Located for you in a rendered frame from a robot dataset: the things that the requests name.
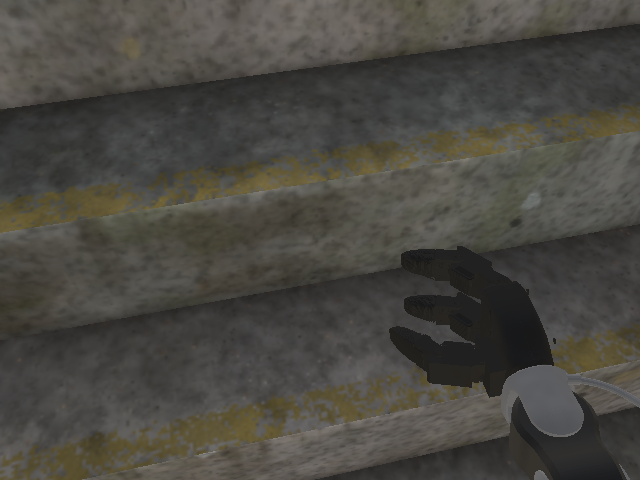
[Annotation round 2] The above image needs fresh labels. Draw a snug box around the right robot hand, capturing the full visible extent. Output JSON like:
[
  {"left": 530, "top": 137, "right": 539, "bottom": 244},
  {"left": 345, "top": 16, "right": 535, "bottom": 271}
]
[{"left": 389, "top": 246, "right": 556, "bottom": 398}]

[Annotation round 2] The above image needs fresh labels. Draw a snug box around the robot right forearm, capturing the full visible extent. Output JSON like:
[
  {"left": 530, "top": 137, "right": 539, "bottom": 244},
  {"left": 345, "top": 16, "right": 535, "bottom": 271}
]
[{"left": 501, "top": 365, "right": 630, "bottom": 480}]

